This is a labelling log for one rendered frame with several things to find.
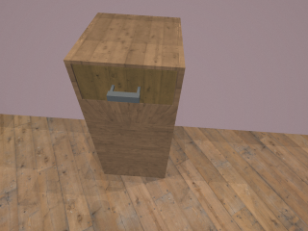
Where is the cabinet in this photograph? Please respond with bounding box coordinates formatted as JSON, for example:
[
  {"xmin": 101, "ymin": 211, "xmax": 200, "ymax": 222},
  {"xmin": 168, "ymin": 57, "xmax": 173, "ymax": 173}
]
[{"xmin": 64, "ymin": 13, "xmax": 186, "ymax": 178}]

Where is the handle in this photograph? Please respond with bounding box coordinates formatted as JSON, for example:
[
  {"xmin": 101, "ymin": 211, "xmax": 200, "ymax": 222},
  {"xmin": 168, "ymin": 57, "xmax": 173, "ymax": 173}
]
[{"xmin": 106, "ymin": 85, "xmax": 141, "ymax": 103}]

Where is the drawer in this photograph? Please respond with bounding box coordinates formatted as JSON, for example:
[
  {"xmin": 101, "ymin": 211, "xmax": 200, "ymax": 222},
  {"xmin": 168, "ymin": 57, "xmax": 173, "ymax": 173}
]
[{"xmin": 72, "ymin": 64, "xmax": 177, "ymax": 105}]

